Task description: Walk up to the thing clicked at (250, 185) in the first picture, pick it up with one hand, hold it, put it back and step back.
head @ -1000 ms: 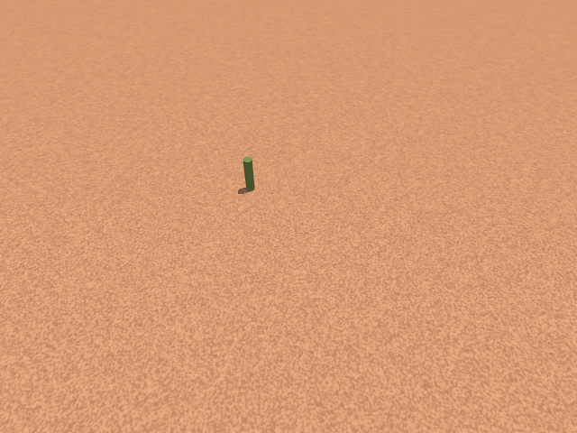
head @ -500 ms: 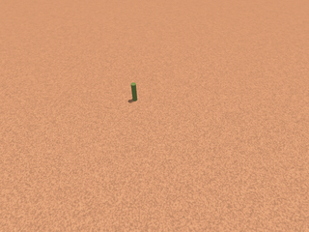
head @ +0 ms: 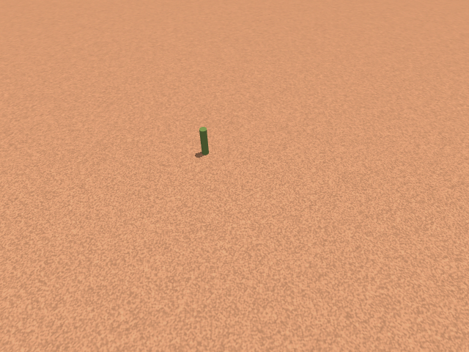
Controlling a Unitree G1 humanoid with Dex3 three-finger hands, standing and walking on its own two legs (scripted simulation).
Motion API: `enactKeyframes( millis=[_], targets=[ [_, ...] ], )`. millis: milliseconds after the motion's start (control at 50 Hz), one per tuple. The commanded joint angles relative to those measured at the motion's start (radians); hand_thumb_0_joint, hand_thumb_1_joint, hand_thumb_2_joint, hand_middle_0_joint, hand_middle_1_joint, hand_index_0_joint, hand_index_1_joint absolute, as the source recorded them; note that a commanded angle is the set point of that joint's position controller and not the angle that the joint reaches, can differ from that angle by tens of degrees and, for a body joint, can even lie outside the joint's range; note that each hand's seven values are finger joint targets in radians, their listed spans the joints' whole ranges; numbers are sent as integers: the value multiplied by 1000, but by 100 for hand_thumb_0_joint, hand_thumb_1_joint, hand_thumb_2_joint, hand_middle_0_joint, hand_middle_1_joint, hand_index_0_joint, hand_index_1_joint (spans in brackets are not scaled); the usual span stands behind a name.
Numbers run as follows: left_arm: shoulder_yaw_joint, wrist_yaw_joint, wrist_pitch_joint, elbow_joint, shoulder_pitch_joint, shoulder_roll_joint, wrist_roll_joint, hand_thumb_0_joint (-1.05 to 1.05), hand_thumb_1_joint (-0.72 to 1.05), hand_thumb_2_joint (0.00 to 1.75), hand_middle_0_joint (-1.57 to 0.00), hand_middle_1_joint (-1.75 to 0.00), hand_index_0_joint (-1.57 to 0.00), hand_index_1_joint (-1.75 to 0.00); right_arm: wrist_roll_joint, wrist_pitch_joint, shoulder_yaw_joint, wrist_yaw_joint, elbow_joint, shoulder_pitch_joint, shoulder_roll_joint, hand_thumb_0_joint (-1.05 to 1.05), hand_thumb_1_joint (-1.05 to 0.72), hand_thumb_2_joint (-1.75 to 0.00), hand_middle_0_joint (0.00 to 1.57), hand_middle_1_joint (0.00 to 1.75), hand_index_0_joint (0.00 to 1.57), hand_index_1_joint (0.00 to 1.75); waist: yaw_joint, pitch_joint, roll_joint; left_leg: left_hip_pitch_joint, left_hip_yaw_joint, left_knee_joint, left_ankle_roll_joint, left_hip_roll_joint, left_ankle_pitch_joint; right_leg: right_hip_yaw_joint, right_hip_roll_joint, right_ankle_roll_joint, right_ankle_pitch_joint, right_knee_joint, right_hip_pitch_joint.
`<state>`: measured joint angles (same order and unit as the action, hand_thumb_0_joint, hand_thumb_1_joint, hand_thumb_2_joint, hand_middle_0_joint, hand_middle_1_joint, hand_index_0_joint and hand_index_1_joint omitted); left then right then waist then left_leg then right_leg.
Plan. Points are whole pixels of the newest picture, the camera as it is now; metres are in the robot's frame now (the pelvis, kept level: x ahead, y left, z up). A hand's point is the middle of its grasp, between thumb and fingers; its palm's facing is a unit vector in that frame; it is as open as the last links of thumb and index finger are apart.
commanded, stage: stand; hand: left
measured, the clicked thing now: (204, 141) +1.37 +0.29 -0.69
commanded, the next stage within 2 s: walk up in 0.12 s
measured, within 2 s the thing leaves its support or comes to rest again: neither
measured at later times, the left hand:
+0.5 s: hand out of the picture +0.07 +0.35 -0.18, palm faces +0.04 -0.92 -0.38, open 7.4 cm
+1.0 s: hand (130, 226) +0.41 +0.30 -0.13, palm faces +0.03 -0.92 -0.39, open 7.4 cm
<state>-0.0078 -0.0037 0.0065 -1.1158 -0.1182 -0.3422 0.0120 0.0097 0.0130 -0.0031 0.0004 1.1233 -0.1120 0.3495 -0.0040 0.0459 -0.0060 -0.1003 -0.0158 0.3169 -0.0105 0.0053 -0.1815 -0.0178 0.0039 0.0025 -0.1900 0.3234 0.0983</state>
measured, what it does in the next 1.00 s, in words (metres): walks ahead: left foot, then right foot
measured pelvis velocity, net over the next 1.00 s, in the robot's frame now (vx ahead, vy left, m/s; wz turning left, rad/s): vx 0.31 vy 0.03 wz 0.06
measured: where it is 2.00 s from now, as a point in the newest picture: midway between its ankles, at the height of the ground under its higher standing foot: (235, 235)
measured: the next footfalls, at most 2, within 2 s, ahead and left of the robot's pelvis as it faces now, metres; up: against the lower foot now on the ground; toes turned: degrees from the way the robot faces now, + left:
left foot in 0.44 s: +0.17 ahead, +0.19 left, +0.00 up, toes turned +7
right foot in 0.86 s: +0.41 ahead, -0.08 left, +0.00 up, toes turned -2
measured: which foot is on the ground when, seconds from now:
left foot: down 0.00-0.22, up 0.24-0.42, down 0.44-0.88, up 0.90-1.00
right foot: down 0.00-0.46, up 0.48-0.84, down 0.86-1.00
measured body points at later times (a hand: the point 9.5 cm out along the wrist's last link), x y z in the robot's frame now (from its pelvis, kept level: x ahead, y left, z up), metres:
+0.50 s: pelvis +0.08 +0.06 -0.03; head +0.08 +0.07 +0.42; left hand +0.07 +0.40 -0.15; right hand +0.18 -0.29 -0.12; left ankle +0.13 +0.18 -0.75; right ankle +0.00 -0.10 -0.72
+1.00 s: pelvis +0.31 +0.03 -0.02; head +0.32 +0.00 +0.43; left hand +0.40 +0.35 -0.10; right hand +0.36 -0.29 -0.16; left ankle +0.22 +0.16 -0.67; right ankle +0.37 -0.08 -0.75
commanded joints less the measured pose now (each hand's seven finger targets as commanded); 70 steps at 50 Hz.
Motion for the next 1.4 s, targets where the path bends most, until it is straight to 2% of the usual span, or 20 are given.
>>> enactKeyframes(
  millis=[0,80,100,120,220,400,420,460,580,780,820,840,860,880,980,1160,1240,1280,1300,1380],
  targets=[
    [45,16,26,58,31,-213,-3,0,90,90,-20,-30,-20,-30,-2,19,36,12,-63,46,214,0,-90,-90,20,30,20,30,-4,-83,1,20,-85,-28,36,123,201,91,129,20,196,-41,-18],
    [47,16,24,54,31,-219,-2,0,90,90,-20,-30,-20,-30,-2,19,34,12,-60,33,209,0,-90,-90,20,30,20,30,-2,-63,5,0,-88,-40,34,121,174,92,128,21,168,-43,-24],
    [114,-16,40,100,-27,-322,13,0,90,90,-20,-30,-20,-30,12,31,103,-18,-111,-31,298,0,-90,-90,20,30,20,30,-2,-151,17,-21,-118,38,115,84,-395,62,75,59,-362,50,-37],
    [118,-26,43,100,-24,-310,23,0,90,90,-20,-30,-20,-30,20,30,110,-30,-117,-12,305,0,-90,-90,20,30,20,30,-16,-55,-19,-158,-158,40,131,101,-538,97,96,78,-490,84,26],
    [159,-31,76,132,-176,-387,34,0,90,90,-20,-30,-20,-30,29,44,109,-45,-231,147,229,0,-90,-90,20,30,20,30,-129,89,124,-674,-66,512,44,47,-303,532,443,277,-505,-241,-191],
    [130,-57,63,245,0,-301,25,0,90,90,-20,-30,-20,-30,32,58,172,-72,-145,-255,268,0,-90,-90,20,30,20,30,101,-43,-7,163,123,209,26,-10,-22,-32,142,128,-315,152,336],
    [113,-59,57,249,-44,-257,25,0,90,90,-20,-30,-20,-30,39,62,194,-57,-132,-352,309,0,-90,-90,20,30,20,30,146,-97,-140,334,40,160,66,13,-201,-88,80,109,-282,418,469],
    [104,-49,58,281,-28,-275,14,0,90,90,-20,-30,-20,-30,21,73,208,-48,-201,-312,469,0,-90,-90,20,30,20,30,137,-59,-224,165,-752,-205,274,422,-758,118,-13,64,-386,833,639],
    [112,-70,56,200,-147,-310,-1,0,90,90,-20,-30,-20,-30,1,96,145,-39,-264,-157,333,0,-90,-90,20,30,20,30,12,72,-122,-70,-205,-161,213,275,-273,93,112,3,-105,633,487],
    [124,-95,66,270,-9,-265,4,0,90,90,-20,-30,-20,-30,0,91,146,-40,-303,-191,345,0,-90,-90,20,30,20,30,19,46,-89,-121,-31,-25,186,234,-32,-60,65,28,34,278,213],
    [146,-80,75,237,-157,-288,4,0,90,90,-20,-30,-20,-30,2,86,132,-34,-316,-182,314,0,-90,-90,20,30,20,30,-75,-39,2,-181,20,255,144,184,159,-63,28,50,-18,240,-39],
    [167,-65,84,214,-279,-339,10,0,90,90,-20,-30,-20,-30,0,86,110,-34,-321,-231,259,0,-90,-90,20,30,20,30,-124,-125,164,-282,87,551,112,103,127,16,69,77,-149,155,-220],
    [190,-50,92,224,-344,-435,10,0,90,90,-20,-30,-20,-30,-10,87,86,-35,-351,-267,193,0,-90,-90,20,30,20,30,-123,-163,378,-531,114,821,61,-40,-284,517,361,171,-317,-14,-337],
    [183,-49,88,243,-306,-456,-5,0,90,90,-20,-30,-20,-30,-5,77,111,-22,-338,-209,288,0,-90,-90,20,30,20,30,-129,-116,259,-571,-6,917,62,0,-359,695,447,269,-390,-93,-222],
    [140,-37,96,301,-141,-320,-17,0,90,90,-20,-30,-20,-30,-9,68,111,-46,-260,-277,279,0,-90,-90,20,30,20,30,-12,13,163,-452,-41,763,46,98,-130,230,268,210,-112,-86,64],
    [139,-48,106,348,-165,-348,0,0,90,90,-20,-30,-20,-30,11,75,124,-83,-331,-92,234,0,-90,-90,20,30,20,30,-39,5,103,-281,80,299,23,81,40,65,250,199,-61,-41,138],
    [111,-46,95,350,-181,-314,1,0,90,90,-20,-30,-20,-30,16,87,150,-67,-288,-246,285,0,-90,-90,20,30,20,30,61,-53,-22,68,100,236,64,19,-34,1,189,147,66,263,285],
    [84,-38,84,357,-241,-216,-21,0,90,90,-20,-30,-20,-30,32,99,189,-41,-290,-398,430,0,-90,-90,20,30,20,30,114,-130,-310,270,-608,-56,197,397,-426,-20,-51,51,-307,798,605],
    [101,-22,76,335,-237,-325,-14,0,90,90,-20,-30,-20,-30,-11,94,194,-40,-306,-354,451,0,-90,-90,20,30,20,30,108,-132,-163,191,-663,-87,256,453,-428,103,11,61,-310,871,587],
    [104,-32,72,263,-282,-312,-18,0,90,90,-20,-30,-20,-30,-18,98,137,-32,-336,-206,319,0,-90,-90,20,30,20,30,12,13,-118,-54,-199,-60,207,308,-47,107,105,38,-160,769,490]
  ],
)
